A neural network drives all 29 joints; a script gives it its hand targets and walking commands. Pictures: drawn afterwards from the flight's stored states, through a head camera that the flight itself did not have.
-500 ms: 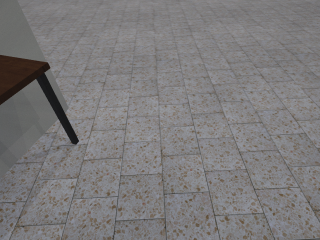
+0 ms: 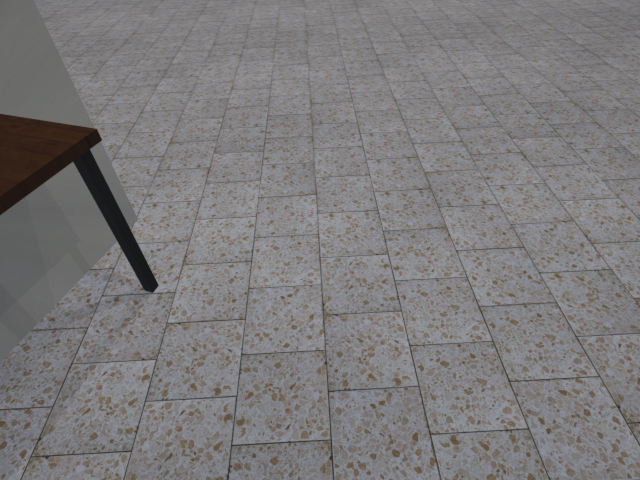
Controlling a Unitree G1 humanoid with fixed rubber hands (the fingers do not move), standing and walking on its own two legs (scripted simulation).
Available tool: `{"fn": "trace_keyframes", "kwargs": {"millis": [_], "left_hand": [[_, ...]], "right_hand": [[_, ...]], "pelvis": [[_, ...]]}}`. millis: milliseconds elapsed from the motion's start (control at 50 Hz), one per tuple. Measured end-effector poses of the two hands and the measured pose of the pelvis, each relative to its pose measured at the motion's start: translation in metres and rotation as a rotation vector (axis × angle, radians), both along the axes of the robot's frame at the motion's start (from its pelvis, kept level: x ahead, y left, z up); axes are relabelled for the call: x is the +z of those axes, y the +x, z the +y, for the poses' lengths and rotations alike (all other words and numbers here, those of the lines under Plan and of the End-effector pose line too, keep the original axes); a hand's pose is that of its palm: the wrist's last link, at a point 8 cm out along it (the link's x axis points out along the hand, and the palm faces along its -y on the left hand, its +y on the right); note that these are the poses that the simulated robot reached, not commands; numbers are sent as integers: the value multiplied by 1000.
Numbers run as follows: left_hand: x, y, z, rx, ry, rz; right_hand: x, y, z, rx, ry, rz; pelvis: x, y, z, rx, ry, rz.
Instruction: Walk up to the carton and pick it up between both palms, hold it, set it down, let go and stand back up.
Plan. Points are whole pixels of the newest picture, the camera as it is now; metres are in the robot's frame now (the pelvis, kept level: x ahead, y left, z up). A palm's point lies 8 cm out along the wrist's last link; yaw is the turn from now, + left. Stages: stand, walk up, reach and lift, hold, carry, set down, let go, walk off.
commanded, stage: stand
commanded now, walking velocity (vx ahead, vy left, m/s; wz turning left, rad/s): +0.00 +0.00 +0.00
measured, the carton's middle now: out of the picture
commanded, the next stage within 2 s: walk up in 0.42 s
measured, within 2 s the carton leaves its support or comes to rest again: neither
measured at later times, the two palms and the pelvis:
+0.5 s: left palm out of the picture +0.02 +0.25 -0.12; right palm out of the picture +0.02 -0.26 -0.13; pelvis +0.00 +0.00 +0.00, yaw +0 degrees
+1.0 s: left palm out of the picture +0.01 +0.39 -0.14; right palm out of the picture +0.18 -0.18 -0.11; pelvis +0.04 +0.09 -0.02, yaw +18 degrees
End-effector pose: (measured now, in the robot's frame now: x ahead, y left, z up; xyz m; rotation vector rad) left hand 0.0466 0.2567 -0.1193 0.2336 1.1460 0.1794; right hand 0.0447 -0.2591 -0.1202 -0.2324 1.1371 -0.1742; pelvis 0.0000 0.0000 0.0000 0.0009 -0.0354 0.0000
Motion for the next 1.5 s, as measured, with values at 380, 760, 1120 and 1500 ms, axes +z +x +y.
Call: {"fn": "trace_keyframes", "kwargs": {"millis": [380, 760, 1120, 1500], "left_hand": [[-5, -20, -2, 16, -6, 62], [-1, -21, 22, 111, 62, -1], [-40, 22, 183, 312, 32, -130], [22, 76, 215, 568, 200, -169]], "right_hand": [[-4, -20, 0, -17, 0, 65], [-6, -4, 2, 110, -7, 157], [-7, 150, 136, 304, -80, 3], [-21, 385, 251, 684, -22, -21]], "pelvis": [[1, -4, 0, 2, 0, 3], [-2, 4, 7, 128, -14, 3], [-38, 73, 135, 386, 6, -21], [-25, 222, 193, 645, -3, -25]]}}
